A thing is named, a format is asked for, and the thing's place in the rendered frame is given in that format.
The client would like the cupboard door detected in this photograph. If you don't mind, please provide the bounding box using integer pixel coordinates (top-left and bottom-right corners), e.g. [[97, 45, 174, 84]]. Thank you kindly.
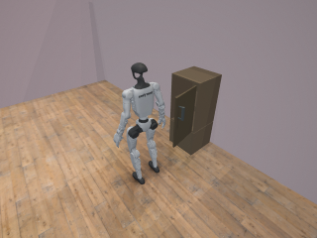
[[172, 85, 197, 147]]

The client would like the robot shin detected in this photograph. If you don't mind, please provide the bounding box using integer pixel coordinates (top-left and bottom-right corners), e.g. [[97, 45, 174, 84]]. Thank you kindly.
[[149, 140, 158, 168], [130, 152, 142, 179]]

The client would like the right robot shin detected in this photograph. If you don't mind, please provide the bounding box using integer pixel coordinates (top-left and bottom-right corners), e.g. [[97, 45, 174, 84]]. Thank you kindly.
[[149, 140, 158, 168]]

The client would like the robot left upper arm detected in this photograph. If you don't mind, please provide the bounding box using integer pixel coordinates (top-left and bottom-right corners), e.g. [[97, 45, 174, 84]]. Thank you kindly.
[[122, 88, 134, 120]]

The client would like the handle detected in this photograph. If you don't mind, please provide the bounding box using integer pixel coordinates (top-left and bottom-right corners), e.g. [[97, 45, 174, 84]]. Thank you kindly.
[[178, 106, 185, 121]]

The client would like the robot left hand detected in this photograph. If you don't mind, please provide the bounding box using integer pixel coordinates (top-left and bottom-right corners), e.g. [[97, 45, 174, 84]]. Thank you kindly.
[[113, 133, 123, 148]]

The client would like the robot right hand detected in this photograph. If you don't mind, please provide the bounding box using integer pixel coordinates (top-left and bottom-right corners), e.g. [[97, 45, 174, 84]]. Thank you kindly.
[[158, 117, 166, 128]]

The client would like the robot right forearm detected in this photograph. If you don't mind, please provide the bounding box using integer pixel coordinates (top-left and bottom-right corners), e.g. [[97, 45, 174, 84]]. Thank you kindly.
[[158, 104, 165, 119]]

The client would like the robot left forearm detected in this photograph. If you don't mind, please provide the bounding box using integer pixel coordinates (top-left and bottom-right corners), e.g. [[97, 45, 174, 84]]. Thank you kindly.
[[116, 112, 128, 136]]

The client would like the left robot shin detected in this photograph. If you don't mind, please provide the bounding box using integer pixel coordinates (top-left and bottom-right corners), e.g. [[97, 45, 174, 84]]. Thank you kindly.
[[130, 152, 142, 179]]

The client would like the robot right upper arm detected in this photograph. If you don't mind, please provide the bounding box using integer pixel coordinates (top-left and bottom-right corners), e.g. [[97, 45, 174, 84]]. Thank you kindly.
[[150, 82, 164, 107]]

